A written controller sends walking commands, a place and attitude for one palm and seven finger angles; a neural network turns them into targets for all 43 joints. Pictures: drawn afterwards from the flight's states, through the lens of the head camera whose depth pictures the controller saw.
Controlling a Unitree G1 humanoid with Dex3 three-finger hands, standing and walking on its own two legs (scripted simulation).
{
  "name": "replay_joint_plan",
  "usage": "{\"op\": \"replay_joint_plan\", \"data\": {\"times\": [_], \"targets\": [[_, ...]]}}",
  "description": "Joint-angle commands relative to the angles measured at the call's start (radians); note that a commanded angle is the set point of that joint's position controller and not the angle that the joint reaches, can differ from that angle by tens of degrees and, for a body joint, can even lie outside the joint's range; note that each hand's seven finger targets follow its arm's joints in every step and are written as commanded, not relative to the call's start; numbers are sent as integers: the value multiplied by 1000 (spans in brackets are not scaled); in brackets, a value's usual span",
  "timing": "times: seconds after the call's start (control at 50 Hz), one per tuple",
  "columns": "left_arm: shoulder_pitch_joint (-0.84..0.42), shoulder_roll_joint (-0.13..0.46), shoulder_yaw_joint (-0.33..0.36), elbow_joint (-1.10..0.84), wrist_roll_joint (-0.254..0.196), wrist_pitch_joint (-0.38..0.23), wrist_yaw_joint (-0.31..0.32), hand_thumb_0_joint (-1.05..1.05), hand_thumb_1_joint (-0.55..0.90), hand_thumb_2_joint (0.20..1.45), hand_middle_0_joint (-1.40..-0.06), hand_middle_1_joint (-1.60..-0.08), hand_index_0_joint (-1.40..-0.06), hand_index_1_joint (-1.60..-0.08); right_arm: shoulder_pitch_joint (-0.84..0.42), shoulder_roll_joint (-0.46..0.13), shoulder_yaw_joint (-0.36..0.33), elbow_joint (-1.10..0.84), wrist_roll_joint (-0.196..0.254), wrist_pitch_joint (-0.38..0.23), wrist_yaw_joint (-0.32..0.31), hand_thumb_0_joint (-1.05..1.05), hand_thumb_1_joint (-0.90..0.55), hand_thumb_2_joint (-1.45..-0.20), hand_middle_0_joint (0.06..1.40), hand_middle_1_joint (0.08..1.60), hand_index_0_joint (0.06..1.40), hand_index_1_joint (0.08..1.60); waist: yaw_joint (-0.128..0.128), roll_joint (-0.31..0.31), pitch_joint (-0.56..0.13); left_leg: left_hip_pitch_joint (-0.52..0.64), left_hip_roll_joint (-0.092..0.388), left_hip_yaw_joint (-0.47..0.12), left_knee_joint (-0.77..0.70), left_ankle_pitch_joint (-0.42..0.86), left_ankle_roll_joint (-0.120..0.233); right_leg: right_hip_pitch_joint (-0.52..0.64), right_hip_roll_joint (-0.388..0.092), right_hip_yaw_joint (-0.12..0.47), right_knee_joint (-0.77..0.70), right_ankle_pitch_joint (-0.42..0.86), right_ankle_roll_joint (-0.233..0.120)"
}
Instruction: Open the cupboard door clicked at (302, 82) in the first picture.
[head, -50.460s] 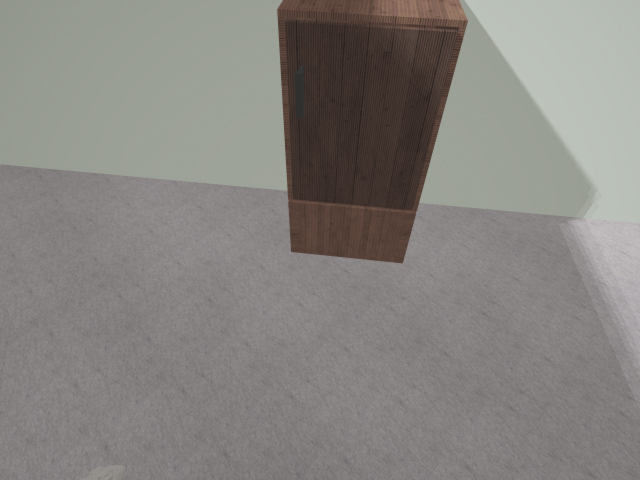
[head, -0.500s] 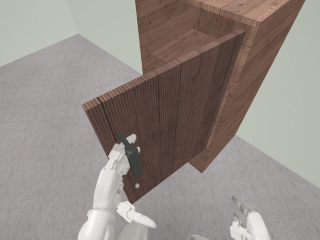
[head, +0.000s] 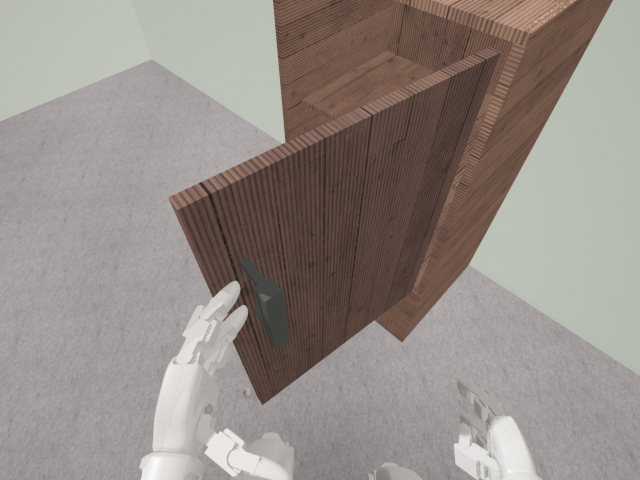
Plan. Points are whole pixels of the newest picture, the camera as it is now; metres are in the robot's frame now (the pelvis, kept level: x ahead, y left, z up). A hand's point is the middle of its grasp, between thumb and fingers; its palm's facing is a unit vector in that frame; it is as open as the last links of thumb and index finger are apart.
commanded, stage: slide the hand sideways off the handle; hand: left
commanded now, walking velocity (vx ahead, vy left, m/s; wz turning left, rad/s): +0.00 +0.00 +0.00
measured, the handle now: (264, 304) +0.31 +0.09 +0.06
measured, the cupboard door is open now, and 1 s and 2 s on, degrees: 81 81 81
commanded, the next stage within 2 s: draw the hand back to the body in 0.48 s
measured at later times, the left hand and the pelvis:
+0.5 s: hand (189, 425) +0.18 +0.14 +0.06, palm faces +0.02 -1.00 -0.04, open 16.3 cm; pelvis +0.00 -0.01 -0.01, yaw +0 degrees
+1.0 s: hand (128, 398) +0.19 +0.18 +0.12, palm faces +0.01 -1.00 -0.06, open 16.3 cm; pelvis +0.01 +0.01 +0.03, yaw +0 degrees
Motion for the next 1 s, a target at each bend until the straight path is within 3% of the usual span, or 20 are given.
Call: {"op": "replay_joint_plan", "data": {"times": [0.0, 0.04, 0.06, 0.1, 0.22, 0.34, 0.42, 0.46, 0.48, 0.56, 0.62, 0.64, 0.76, 0.88, 0.92, 0.98], "targets": [[1, 35, 73, -228, -31, -64, -15, 0, -500, 300, -150, -300, -150, -300, -61, -107, -62, -166, 3, -59, -17, 0, -900, -900, 200, 300, 200, 300, 2, -48, -160, 227, -21, -46, -169, 73, 3, -13, 16, 40, -211, 193, 1], [38, 58, 109, -229, -46, -49, -24, 0, -500, 300, -150, -300, -150, -300, -61, -102, -62, -166, 5, -56, -20, 0, -900, -900, 200, 300, 200, 300, 16, -49, -170, 219, -24, -39, -166, 102, 4, 21, 17, 46, -212, 231, 1], [31, 58, 113, -237, -53, -46, -31, 0, -500, 300, -150, -300, -150, -300, -62, -102, -63, -164, 6, -56, -22, 0, -900, -900, 200, 300, 200, 300, 8, -52, -168, 218, -25, -35, -158, 111, 5, 23, 15, 52, -217, 249, 4], [73, 78, 159, -222, -70, -39, -45, 0, -500, 300, -150, -300, -150, -300, -61, -101, -68, -160, 10, -51, -29, 0, -900, -900, 200, 300, 200, 300, 16, -71, -159, 208, -26, -28, -156, 120, 3, 39, 17, 55, -224, 264, 8], [146, 88, 198, -246, -113, -63, -93, 0, -500, 300, -150, -300, -150, -300, -74, -93, -78, -149, 14, -58, -35, 0, -900, -900, 200, 300, 200, 300, 28, -34, -168, 206, -29, -29, -144, 178, 1, 66, 18, 56, -203, 348, 7], [143, 129, 227, -261, -141, -113, -164, 0, -500, 300, -150, -300, -150, -300, -81, -98, -86, -132, 15, -69, -50, 0, -900, -900, 200, 300, 200, 300, 5, -53, -155, 162, -28, -30, -97, 154, 2, 35, 4, 95, -204, 353, 25], [154, 160, 272, -257, -185, -124, -230, 0, -500, 300, -150, -300, -150, -300, -82, -105, -91, -122, 21, -76, -66, 0, -900, -900, 200, 300, 200, 300, 9, -48, -158, 128, -27, -32, -74, 132, 2, 33, 2, 117, -212, 304, 25], [125, 128, 237, -263, -200, -120, -252, 0, -500, 300, -150, -300, -150, -300, -78, -107, -88, -125, 23, -87, -69, 0, -900, -900, 200, 300, 200, 300, -4, -45, -151, 133, -27, -34, -72, 125, 4, 12, 2, 107, -210, 292, 27], [131, 136, 250, -251, -204, -115, -256, 0, -500, 300, -150, -300, -150, -300, -76, -110, -90, -123, 25, -88, -72, 0, -900, -900, 200, 300, 200, 300, -2, -65, -148, 129, -26, -37, -70, 119, 4, 8, 3, 108, -213, 278, 27], [79, 145, 239, -272, -193, -90, -246, 0, -500, 300, -150, -300, -150, -300, -76, -114, -86, -129, 24, -95, -78, 0, -900, -900, 200, 300, 200, 300, 0, -33, -150, 135, -24, -40, -78, 98, 7, -20, 9, 98, -213, 204, 19], [97, 226, 316, -360, -190, -56, -210, 0, -500, 300, -150, -300, -150, -300, -67, -112, -86, -144, 31, -87, -84, 0, -900, -900, 200, 300, 200, 300, 36, 7, -207, 206, -24, -39, -132, 126, 10, 42, 23, 83, -227, 207, 7], [114, 206, 298, -377, -189, -37, -205, 0, -500, 300, -150, -300, -150, -300, -71, -104, -81, -152, 34, -86, -82, 0, -900, -900, 200, 300, 200, 300, 35, 32, -201, 233, -26, -34, -150, 137, 10, 54, 22, 75, -237, 226, 8], [147, 197, 339, -316, -220, 53, -207, 0, -500, 300, -150, -300, -150, -300, -76, -105, -71, -142, 47, -75, -90, 0, -900, -900, 200, 300, 200, 300, 21, -39, -104, 262, -24, -40, -220, 117, 7, 98, 25, 58, -319, 220, 23], [135, 225, 356, -377, -244, 56, -249, 0, -500, 300, -150, -300, -150, -300, -70, -119, -63, -144, 51, -108, -91, 0, -900, -900, 200, 300, 200, 300, 19, -2, -82, 341, -23, -53, -285, 133, 8, 123, 32, 26, -346, 242, 17], [130, 256, 395, -388, -253, 58, -249, 0, -500, 300, -150, -300, -150, -300, -68, -122, -63, -137, 51, -117, -90, 0, -900, -900, 200, 300, 200, 300, 25, -4, -97, 355, -25, -55, -293, 147, 9, 151, 33, 29, -355, 255, 14], [134, 243, 394, -417, -263, 69, -256, 0, -465, 315, -151, -300, -151, -300, -69, -121, -59, -138, 58, -129, -86, 0, -900, -900, 200, 300, 200, 300, 29, 33, -88, 400, -22, -60, -326, 159, 6, 157, 37, 10, -363, 272, 12]]}}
